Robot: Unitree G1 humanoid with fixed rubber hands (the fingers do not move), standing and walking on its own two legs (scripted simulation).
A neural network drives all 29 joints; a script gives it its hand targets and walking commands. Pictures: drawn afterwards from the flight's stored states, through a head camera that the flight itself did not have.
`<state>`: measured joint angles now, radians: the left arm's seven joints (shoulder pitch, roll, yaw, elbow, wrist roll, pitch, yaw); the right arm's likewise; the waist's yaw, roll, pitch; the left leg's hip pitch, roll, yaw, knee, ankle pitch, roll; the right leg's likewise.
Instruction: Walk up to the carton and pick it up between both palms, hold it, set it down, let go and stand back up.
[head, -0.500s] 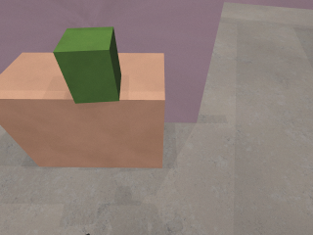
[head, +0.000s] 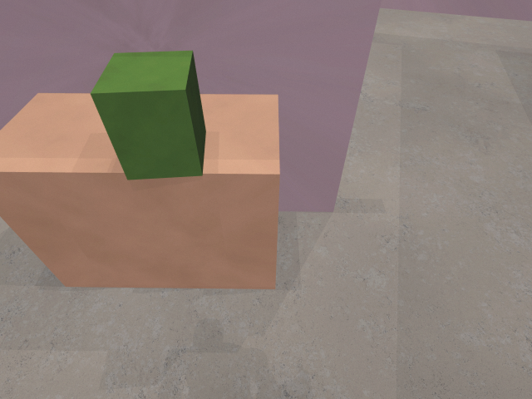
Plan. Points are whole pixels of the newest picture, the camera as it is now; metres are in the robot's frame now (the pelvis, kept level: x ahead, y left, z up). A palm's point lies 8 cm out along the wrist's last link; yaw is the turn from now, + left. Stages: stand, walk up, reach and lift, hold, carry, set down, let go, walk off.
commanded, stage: stand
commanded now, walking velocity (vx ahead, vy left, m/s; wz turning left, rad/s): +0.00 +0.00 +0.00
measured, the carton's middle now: (159, 116) +0.81 +0.30 +0.01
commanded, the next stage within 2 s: walk up in 0.82 s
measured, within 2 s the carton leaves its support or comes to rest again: neither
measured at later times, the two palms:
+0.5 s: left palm out of the picture +0.03 +0.23 -0.13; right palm out of the picture +0.03 -0.23 -0.12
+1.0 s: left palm out of the picture -0.03 +0.21 -0.14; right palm out of the picture -0.04 -0.21 -0.13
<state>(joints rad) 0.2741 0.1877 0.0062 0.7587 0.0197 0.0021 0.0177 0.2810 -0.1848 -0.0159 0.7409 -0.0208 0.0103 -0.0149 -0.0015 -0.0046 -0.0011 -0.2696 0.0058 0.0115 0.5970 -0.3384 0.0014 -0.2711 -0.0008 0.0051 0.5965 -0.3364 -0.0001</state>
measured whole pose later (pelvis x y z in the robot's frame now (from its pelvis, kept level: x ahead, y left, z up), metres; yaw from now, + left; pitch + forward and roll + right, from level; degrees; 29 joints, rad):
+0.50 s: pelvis +0.00 +0.00 +0.01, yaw +0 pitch -1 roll +0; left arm 0.29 0.18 0.02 0.94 0.01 0.00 0.03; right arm 0.30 -0.18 -0.03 0.93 -0.02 0.00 -0.03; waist 0.00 -0.01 0.03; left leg -0.19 0.01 0.01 0.50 -0.29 0.00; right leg -0.20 0.00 0.01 0.50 -0.28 0.00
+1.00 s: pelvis -0.01 +0.00 +0.01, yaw +0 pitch -2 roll +0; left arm 0.31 0.13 0.00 1.14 0.01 -0.01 0.04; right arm 0.33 -0.12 -0.01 1.13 -0.01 0.00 -0.04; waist 0.00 0.00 0.03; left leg -0.16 0.01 0.01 0.44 -0.25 0.00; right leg -0.16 0.00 0.00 0.44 -0.25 0.00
